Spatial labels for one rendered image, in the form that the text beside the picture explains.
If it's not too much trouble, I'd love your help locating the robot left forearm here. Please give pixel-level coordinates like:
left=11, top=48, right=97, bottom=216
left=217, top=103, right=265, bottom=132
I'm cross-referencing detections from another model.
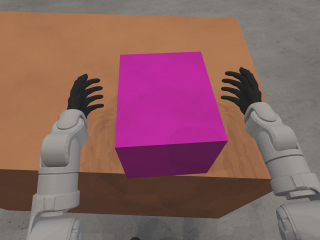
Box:
left=25, top=109, right=89, bottom=240

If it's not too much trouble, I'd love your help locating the robot right upper arm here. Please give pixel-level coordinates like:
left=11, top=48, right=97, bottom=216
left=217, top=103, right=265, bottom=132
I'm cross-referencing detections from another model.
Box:
left=276, top=200, right=320, bottom=240

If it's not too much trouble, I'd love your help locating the robot right forearm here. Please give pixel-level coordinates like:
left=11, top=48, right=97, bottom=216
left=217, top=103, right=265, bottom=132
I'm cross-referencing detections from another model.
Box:
left=244, top=102, right=320, bottom=201

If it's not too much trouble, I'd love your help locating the pedestal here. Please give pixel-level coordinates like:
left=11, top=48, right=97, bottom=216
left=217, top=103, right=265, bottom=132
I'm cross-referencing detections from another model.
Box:
left=0, top=11, right=273, bottom=219

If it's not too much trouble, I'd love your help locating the carton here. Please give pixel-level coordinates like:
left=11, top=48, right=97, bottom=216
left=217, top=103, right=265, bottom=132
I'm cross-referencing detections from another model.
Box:
left=114, top=51, right=228, bottom=179

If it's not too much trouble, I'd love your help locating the right robot hand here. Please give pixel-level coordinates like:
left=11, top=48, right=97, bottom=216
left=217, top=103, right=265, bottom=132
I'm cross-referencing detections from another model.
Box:
left=220, top=67, right=262, bottom=115

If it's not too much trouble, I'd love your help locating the robot left upper arm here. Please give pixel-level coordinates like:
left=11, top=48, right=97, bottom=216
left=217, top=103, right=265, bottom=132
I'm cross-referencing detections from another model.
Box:
left=28, top=217, right=84, bottom=240

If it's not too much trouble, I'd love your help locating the left robot hand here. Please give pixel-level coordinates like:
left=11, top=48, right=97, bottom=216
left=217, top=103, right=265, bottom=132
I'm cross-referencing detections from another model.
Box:
left=67, top=74, right=104, bottom=119

